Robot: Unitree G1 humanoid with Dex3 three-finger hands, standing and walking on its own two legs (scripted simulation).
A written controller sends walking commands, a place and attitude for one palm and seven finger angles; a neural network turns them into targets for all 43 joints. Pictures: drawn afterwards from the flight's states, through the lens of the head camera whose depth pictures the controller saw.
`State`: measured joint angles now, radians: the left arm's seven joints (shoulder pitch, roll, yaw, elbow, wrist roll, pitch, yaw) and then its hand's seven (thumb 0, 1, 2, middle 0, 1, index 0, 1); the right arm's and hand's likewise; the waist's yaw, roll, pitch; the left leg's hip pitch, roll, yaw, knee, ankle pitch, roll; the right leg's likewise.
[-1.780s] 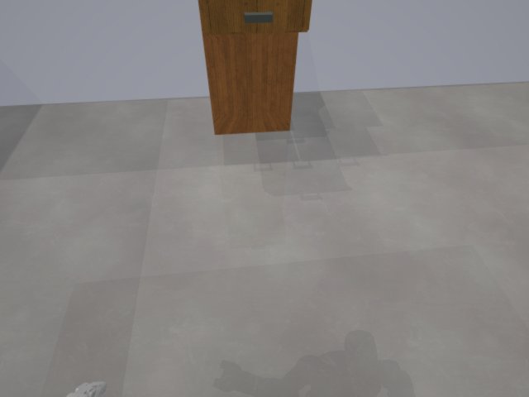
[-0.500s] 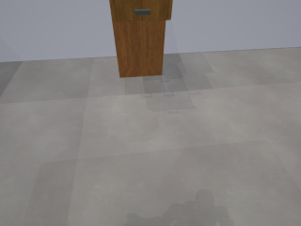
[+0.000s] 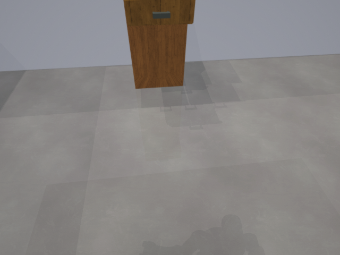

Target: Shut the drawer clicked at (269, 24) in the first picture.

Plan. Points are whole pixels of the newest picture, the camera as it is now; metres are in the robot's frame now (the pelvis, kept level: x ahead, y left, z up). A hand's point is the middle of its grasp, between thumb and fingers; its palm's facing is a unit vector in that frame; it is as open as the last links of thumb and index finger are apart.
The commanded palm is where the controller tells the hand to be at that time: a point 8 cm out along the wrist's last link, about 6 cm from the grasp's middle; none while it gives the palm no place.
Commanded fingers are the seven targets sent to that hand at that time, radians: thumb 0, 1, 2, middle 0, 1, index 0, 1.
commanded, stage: walk to a spot facing it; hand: left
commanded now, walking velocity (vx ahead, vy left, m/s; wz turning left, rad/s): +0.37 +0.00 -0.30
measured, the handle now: (161, 13) +1.42 +0.14 +0.02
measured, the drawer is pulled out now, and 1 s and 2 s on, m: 0.30 0.30 0.30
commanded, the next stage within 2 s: turn to face it in 1.96 s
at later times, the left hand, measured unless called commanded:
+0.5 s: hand out of the picture +0.14 +0.15 -0.19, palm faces -0.04 -0.98 -0.18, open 7.3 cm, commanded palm none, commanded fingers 0.00 0.90 0.90 -0.20 -0.30 -0.20 -0.30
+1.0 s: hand (122, 187) +0.37 +0.19 -0.19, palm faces -0.12 -0.98 -0.16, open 7.3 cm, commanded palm none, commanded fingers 0.00 0.90 0.90 -0.20 -0.30 -0.20 -0.30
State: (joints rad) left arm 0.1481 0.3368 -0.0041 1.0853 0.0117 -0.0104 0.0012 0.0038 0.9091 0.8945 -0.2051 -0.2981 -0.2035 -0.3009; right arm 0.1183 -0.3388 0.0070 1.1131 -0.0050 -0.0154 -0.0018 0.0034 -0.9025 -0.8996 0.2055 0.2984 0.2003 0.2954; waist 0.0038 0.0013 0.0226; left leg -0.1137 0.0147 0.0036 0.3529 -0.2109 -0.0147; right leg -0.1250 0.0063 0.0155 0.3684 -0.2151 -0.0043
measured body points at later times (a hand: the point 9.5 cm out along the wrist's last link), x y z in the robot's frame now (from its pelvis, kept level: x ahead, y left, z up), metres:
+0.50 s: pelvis +0.12 -0.03 -0.03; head +0.13 -0.03 +0.42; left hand +0.14 +0.20 -0.18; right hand -0.01 -0.23 -0.18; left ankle +0.02 +0.11 -0.69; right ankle +0.09 -0.11 -0.75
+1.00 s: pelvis +0.33 +0.01 -0.01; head +0.34 +0.03 +0.43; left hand +0.37 +0.24 -0.18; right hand +0.35 -0.23 -0.15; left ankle +0.40 +0.08 -0.75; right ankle +0.27 -0.11 -0.65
